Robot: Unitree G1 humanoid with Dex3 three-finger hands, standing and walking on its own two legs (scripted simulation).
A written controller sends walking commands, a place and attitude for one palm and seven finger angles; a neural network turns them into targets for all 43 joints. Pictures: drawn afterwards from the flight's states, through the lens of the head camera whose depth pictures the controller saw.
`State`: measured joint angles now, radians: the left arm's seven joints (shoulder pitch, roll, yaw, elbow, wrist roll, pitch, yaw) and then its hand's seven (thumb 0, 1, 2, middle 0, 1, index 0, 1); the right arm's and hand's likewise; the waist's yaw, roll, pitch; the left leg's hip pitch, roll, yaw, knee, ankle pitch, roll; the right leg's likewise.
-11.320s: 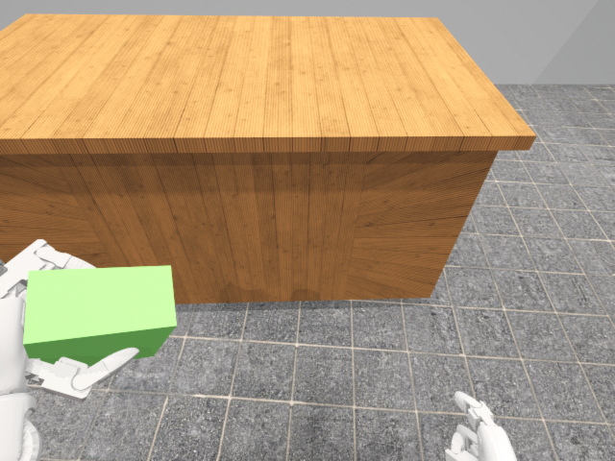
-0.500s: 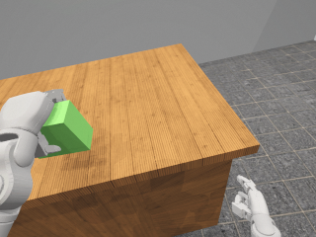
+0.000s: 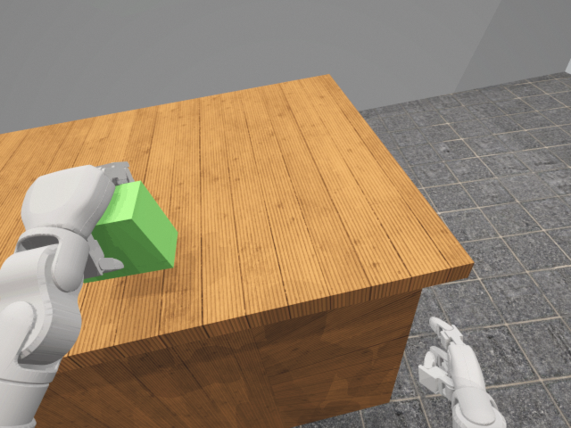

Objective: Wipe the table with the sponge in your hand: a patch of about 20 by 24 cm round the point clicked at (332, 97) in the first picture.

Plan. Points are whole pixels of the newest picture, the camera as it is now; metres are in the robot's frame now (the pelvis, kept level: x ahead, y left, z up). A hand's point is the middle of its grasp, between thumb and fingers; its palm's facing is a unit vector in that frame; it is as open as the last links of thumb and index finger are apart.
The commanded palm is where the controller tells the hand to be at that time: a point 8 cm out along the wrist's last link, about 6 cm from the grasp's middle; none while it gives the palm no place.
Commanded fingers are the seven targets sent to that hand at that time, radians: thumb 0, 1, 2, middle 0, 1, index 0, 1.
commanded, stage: move the sponge above the wiping area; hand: left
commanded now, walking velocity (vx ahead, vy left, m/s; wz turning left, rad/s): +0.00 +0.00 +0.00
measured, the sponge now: (118, 242) +0.27 +0.28 +0.16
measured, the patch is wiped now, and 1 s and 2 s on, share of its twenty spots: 0.00 0.00 0.00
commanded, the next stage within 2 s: none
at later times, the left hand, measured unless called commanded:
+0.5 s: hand (108, 228) +0.28 +0.29 +0.18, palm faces +0.06 -0.02 -1.00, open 10.1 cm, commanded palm +0.23 +0.29 +0.25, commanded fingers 0.00 0.10 1.30 -1.20 -1.60 -1.20 -1.60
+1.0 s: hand (116, 230) +0.29 +0.29 +0.16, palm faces +0.07 -0.04 -1.00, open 10.1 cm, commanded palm +0.24 +0.29 +0.24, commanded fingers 0.00 0.10 1.30 -1.20 -1.60 -1.20 -1.60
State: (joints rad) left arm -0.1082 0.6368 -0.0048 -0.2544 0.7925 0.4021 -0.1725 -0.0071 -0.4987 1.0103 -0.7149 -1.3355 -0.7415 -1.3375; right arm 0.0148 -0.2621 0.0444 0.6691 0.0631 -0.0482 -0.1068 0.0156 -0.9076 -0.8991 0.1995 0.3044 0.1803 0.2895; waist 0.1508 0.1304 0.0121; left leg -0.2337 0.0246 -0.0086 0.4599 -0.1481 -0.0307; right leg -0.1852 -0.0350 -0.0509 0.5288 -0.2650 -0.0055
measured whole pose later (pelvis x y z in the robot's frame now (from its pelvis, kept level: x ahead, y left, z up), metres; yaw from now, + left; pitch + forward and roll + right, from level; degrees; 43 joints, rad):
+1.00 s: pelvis +0.02 +0.00 +0.00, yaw +1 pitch -3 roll +0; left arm -0.08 0.61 -0.01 -0.16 0.84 0.36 -0.17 -0.01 -0.50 1.01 -0.71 -1.33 -0.74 -1.34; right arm 0.04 -0.27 0.04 0.66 0.06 -0.02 -0.09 0.01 -0.91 -0.90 0.20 0.30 0.19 0.29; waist 0.13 0.13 0.00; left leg -0.24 0.03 -0.02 0.47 -0.18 -0.03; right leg -0.17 -0.03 -0.06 0.50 -0.28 0.00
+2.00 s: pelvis +0.02 +0.00 +0.00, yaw +1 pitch -3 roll +0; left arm -0.09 0.60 -0.01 -0.15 0.85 0.39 -0.15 -0.01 -0.50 1.01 -0.71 -1.33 -0.74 -1.34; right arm 0.04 -0.26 0.05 0.67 0.06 -0.02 -0.08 0.02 -0.91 -0.90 0.20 0.30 0.20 0.30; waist 0.14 0.14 -0.01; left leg -0.24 0.03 -0.02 0.46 -0.17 -0.03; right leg -0.17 -0.03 -0.06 0.50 -0.27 -0.01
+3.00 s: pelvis +0.02 +0.00 +0.00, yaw +1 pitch -3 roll +0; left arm -0.04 0.59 -0.02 -0.16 0.85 0.32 -0.15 -0.01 -0.50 1.02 -0.71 -1.33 -0.74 -1.33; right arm 0.06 -0.26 0.04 0.66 0.05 -0.03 -0.08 0.02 -0.91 -0.90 0.20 0.30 0.20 0.29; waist 0.14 0.13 0.00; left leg -0.24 0.03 -0.03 0.47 -0.18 -0.03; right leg -0.16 -0.03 -0.06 0.49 -0.28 -0.01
